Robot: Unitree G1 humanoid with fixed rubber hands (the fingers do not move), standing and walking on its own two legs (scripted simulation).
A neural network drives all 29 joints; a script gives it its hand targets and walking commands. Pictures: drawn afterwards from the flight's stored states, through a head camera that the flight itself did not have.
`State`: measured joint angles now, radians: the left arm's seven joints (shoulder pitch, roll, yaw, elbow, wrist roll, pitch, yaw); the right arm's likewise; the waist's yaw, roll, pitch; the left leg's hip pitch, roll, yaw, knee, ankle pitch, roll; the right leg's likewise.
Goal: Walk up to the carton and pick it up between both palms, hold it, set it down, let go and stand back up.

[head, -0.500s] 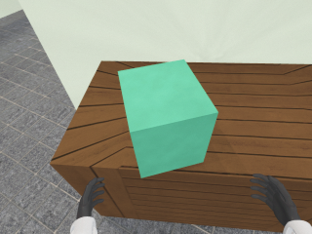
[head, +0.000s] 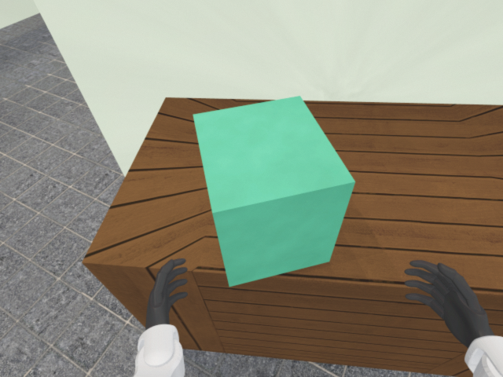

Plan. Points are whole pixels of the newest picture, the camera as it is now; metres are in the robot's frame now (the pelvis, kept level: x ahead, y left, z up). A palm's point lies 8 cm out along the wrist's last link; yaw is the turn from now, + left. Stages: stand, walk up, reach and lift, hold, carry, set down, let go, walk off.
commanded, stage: reach and lift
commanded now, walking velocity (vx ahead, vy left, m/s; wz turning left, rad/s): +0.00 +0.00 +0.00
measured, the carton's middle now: (264, 191) +0.43 +0.02 +0.03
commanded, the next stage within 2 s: none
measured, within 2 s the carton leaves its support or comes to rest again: neither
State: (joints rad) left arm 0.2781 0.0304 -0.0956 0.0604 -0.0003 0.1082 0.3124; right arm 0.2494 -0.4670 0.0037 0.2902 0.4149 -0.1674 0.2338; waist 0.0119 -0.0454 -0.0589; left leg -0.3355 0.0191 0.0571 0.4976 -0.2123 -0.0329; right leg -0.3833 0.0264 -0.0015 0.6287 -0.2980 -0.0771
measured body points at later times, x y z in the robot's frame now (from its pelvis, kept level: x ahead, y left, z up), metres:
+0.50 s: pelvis +0.00 +0.00 +0.00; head +0.02 -0.01 +0.45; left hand +0.27 +0.19 +0.05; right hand +0.30 -0.25 +0.06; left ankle +0.03 +0.15 -0.73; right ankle +0.02 -0.07 -0.73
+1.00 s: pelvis -0.01 +0.00 +0.00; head +0.01 -0.01 +0.45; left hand +0.31 +0.20 +0.11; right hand +0.36 -0.23 +0.11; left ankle +0.03 +0.15 -0.73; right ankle +0.02 -0.07 -0.73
